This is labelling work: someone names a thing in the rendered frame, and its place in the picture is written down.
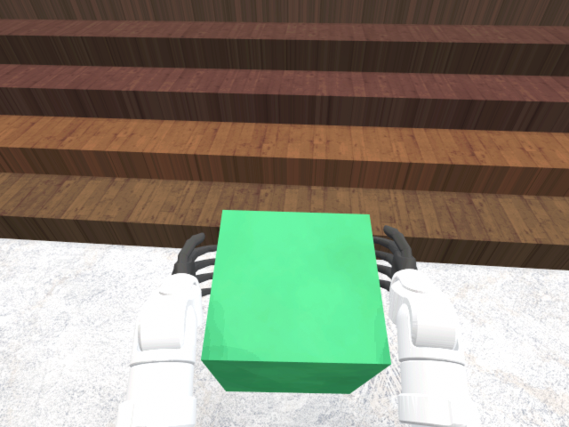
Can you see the right robot hand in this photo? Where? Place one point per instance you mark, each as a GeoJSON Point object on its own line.
{"type": "Point", "coordinates": [401, 257]}

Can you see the left robot hand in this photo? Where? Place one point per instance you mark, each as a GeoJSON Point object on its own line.
{"type": "Point", "coordinates": [187, 256]}

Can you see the robot right forearm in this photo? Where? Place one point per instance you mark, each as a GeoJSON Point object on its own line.
{"type": "Point", "coordinates": [435, 390]}

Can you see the robot left forearm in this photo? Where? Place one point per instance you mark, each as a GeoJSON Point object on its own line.
{"type": "Point", "coordinates": [160, 384]}

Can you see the carton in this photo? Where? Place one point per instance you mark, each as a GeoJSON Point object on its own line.
{"type": "Point", "coordinates": [295, 304]}

